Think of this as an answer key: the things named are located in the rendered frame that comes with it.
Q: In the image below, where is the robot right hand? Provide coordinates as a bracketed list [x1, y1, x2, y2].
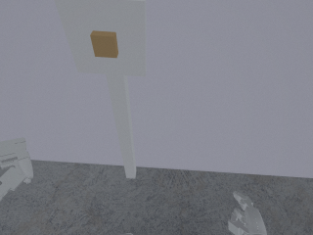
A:
[228, 191, 267, 235]

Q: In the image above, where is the robot left hand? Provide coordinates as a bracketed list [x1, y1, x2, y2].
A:
[0, 137, 33, 202]

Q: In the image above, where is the button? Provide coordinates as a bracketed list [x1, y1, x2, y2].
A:
[90, 30, 118, 58]

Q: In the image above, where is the panel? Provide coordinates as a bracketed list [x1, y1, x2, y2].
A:
[54, 0, 147, 179]

